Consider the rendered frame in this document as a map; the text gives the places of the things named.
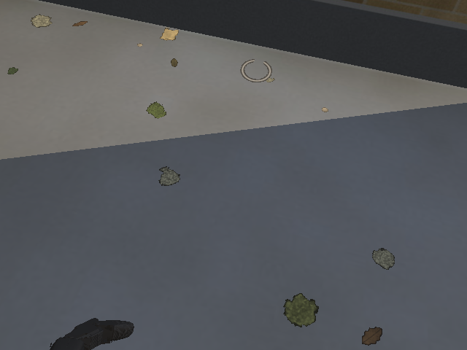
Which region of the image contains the robot left hand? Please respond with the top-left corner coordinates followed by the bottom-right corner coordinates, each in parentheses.
top-left (50, 318), bottom-right (134, 350)

